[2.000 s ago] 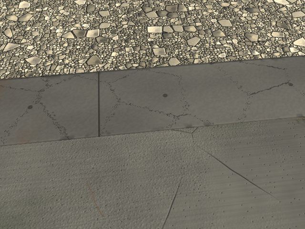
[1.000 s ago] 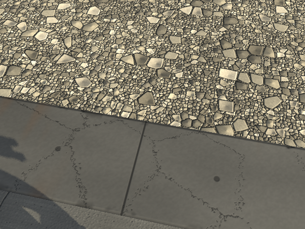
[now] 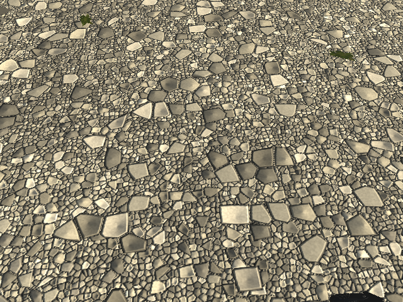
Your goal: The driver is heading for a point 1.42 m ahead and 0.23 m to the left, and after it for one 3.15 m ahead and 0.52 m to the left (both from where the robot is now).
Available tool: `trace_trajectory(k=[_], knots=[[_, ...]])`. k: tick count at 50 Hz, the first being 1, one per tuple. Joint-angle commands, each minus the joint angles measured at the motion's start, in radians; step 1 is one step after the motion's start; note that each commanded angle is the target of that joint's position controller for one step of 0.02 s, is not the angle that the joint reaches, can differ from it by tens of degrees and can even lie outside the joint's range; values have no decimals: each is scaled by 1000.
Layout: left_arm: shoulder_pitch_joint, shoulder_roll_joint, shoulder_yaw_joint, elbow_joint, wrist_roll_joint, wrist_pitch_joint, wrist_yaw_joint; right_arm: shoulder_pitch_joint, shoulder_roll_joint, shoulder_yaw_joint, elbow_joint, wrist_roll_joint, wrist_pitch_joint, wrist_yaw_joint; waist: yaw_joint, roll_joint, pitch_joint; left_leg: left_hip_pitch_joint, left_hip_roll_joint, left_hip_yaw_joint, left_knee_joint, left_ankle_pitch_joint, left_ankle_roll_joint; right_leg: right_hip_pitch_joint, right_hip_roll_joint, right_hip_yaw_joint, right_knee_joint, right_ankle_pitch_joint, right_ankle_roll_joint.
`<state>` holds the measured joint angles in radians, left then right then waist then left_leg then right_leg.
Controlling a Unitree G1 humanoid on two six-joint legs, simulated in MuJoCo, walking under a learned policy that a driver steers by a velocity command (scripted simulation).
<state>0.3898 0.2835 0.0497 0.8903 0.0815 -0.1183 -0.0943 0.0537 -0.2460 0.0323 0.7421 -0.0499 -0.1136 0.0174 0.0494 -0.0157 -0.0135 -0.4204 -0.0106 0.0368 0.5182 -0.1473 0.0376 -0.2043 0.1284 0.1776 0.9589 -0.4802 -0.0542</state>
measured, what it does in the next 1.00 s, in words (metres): goes down, turning left: right foot, then left foot 0.11 m lower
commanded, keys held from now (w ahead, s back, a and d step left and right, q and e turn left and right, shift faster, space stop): w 0.08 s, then w+q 0.76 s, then w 0.02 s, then no key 0.04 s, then e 0.10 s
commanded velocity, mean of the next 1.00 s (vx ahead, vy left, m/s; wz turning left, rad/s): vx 0.48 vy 0.00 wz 0.30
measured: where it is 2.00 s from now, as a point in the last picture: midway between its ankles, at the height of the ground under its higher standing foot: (197, 260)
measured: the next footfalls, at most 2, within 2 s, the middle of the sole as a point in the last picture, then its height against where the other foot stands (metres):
right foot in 0.36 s outside the picture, level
left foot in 0.82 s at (171, 290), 0.11 m lower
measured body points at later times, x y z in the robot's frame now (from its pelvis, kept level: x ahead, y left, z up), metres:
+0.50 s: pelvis +0.26 -0.02 +0.00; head +0.26 -0.02 +0.45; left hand +0.31 +0.23 -0.12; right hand +0.38 -0.26 -0.12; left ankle +0.21 +0.10 -0.64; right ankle +0.25 -0.13 -0.73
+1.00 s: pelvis +0.52 +0.07 -0.11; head +0.56 +0.09 +0.33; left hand +0.49 +0.35 -0.24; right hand +0.73 -0.10 -0.24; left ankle +0.54 +0.15 -0.84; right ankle +0.57 -0.09 -0.73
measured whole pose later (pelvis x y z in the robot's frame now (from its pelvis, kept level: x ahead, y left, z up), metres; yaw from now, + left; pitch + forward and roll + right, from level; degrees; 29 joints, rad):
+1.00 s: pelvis +0.52 +0.07 -0.11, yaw +23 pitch +3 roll +1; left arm 0.27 0.24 0.04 0.79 -0.01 -0.08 0.04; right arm 0.18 -0.22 -0.04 0.83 0.00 -0.03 0.03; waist 0.05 -0.03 0.03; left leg -0.39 -0.13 0.01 0.55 -0.21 0.11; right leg -0.66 -0.11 0.07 1.33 -0.39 0.08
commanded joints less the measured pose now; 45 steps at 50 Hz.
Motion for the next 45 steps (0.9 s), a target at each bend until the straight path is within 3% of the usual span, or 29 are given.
trace_trajectory(k=[1, 3, 5, 10, 11, 12, 14, 17, 18, 19, 20, 21, 22, 23, 24, 26, 29, 30, 32, 33, 34, 36, 38, 40, 41, 42, 43, 44, 45], knots=[[-80, 64, 7, -80, -12, -8, 42, 319, -90, -36, 72, 2, 3, -14, -146, 65, 16, 520, 349, -488, -302, -233, 240, -645, -136, -46, 336, 93, -15], [-109, 20, -15, -92, 28, 4, 54, 236, -4, -10, 62, 8, 3, -34, -89, 66, -18, 392, 295, -358, -372, 10, 230, -484, -207, -50, 195, 169, -13], [-167, -5, -23, -120, 15, 16, 53, 211, -28, -25, 66, 12, -12, -42, -68, 59, -24, 345, 247, -258, -408, 98, 224, -431, -216, -91, 64, 94, 26], [-246, -29, -54, -158, 5, 54, 36, 270, -126, -72, 114, -12, -22, 41, -75, 72, 23, 102, 171, -145, -402, 150, 237, -224, -192, -191, -217, 342, 69], [-244, -9, -51, -162, 5, 60, 36, 269, -133, -78, 114, -11, -23, 55, -70, 68, 28, 98, 185, -169, -384, 114, 245, -218, -193, -172, -244, 375, 60], [-191, 2, -51, -152, 17, 52, 36, 254, -126, -77, 102, -37, -25, 59, -47, 68, 18, 40, 188, -168, -328, 151, 242, -148, -198, -149, -140, 512, 42], [-221, 66, -29, -177, 17, 36, 47, 229, -120, -76, 85, -24, -30, 50, -42, 62, 7, 89, 201, -200, -237, 160, 235, -163, -189, -158, -169, 413, 19], [-99, 109, 0, -161, -17, 7, 79, 243, -155, -84, 81, -19, -26, 39, 24, 34, -21, -11, 132, -183, 45, 264, 177, 170, -130, -244, -317, 360, -23], [73, 154, 19, -126, -26, -10, 97, 244, -129, -79, 70, -31, -32, 50, 100, -59, -96, -138, 48, -137, 318, 211, 123, 396, -203, -152, -377, 397, -103], [157, 197, 6, -136, -34, -11, 101, 446, 40, -37, 69, -47, -42, 61, 29, -288, -333, -297, -94, -65, 663, -448, 44, 673, -513, 262, -469, 748, -400], [211, 136, 0, -118, -7, -19, 87, 336, -24, -50, 49, -14, -51, 70, 105, -211, -146, -542, -70, -155, 859, -488, 50, 547, -588, 485, -602, 529, -424], [115, 92, -8, -98, -19, -25, 83, 236, -60, -65, 30, -10, -40, 50, 62, -96, 12, -590, 5, -189, 886, -354, 65, 356, -585, 395, -639, 338, -344], [29, 16, -34, -106, -33, -17, 84, 218, -75, -71, 27, -22, -23, 26, 8, -19, 11, -511, 57, -159, 854, -262, 62, 234, -546, 282, -650, 295, -290], [-16, -47, -57, -117, -27, -7, 91, 217, -44, -65, 31, -42, -5, 19, -19, 13, -3, -423, 89, -167, 778, -163, 60, 148, -481, 149, -681, 293, -251], [-60, -67, -65, -128, -23, -2, 101, 193, -4, -49, 20, -63, 6, 23, -47, -38, 49, -388, 116, -156, 703, -129, 49, 76, -457, 91, -700, 312, -226], [-82, -70, -65, -126, -3, -2, 131, 179, 37, -36, 14, -61, 17, 51, -57, -12, 42, -336, 126, -127, 573, 31, 42, 54, -393, -44, -717, 335, -176], [32, -49, -70, -80, 16, -30, 148, 114, 9, -44, 13, -41, 5, 87, -10, -24, 33, -368, 128, -98, 309, 446, 32, 99, -336, -182, -638, 384, -138], [44, -24, -65, -62, 12, -31, 140, 78, -6, -44, 4, -26, 5, 91, -3, 4, 38, -268, 125, -78, 151, 569, 31, 23, -296, -249, -613, 322, -115], [91, 4, -70, -14, 23, -20, 99, 10, 1, -37, -32, -17, 31, 91, -10, -51, 104, -70, 98, -37, 142, 573, 40, -140, -335, -243, -664, 245, -134], [8, 121, -2, -25, -148, -12, 122, -79, -70, -75, -73, 143, 40, 71, -24, -22, 168, -50, 43, -99, 100, 576, 49, -221, -335, -248, -607, 287, -80], [22, 126, -6, -21, -153, -10, 127, -97, -73, -71, -84, 144, 48, 69, -22, 0, 150, -71, 35, -89, 72, 581, 54, -157, -344, -279, -558, 282, -63], [77, 89, 0, -1, -132, 8, 127, -135, -43, -66, -96, 95, 68, 82, 14, 14, 143, -138, 52, -80, 8, 572, 63, -19, -367, -297, -443, 259, -41], [118, 60, 3, 10, -115, 34, 129, -151, -9, -59, -91, 83, 78, 102, 37, 31, 131, -167, 58, -50, -49, 480, 64, 95, -384, -285, -313, 305, -29], [105, 91, 19, 8, -106, 51, 124, 47, -52, -90, -33, 71, 72, 94, -66, 51, 34, 94, 0, 32, -90, 385, 97, 57, -360, -320, -31, 544, -19], [106, 100, 26, 4, -100, 43, 118, 220, -117, -130, 27, 68, 75, 73, -147, 96, -56, 387, -24, 39, -107, 455, 141, -83, -296, -357, 242, 601, 8], [194, 11, 10, -25, -67, 20, 103, 308, -225, -151, 50, 59, 72, 55, -115, 292, -142, 805, 163, -178, 171, 947, 259, -559, -190, -345, 742, -230, 73], [224, 61, -6, -85, -77, -13, 84, 376, -240, -147, 35, 73, 72, 46, -133, 255, -408, 1016, 291, -439, 203, 867, 396, -686, -196, -149, 842, -281, 78], [105, 95, 0, -150, -123, -32, 81, 423, -255, -157, 25, 63, 85, 33, -189, 207, -451, 992, 365, -605, 13, 544, 458, -761, -181, -99, 848, -235, 93], [36, 74, -3, -172, -151, -42, 94, 328, -227, -145, 23, 52, 86, 11, -131, 85, -368, 837, 390, -656, -119, 161, 404, -832, -219, -60, 651, 27, 74]])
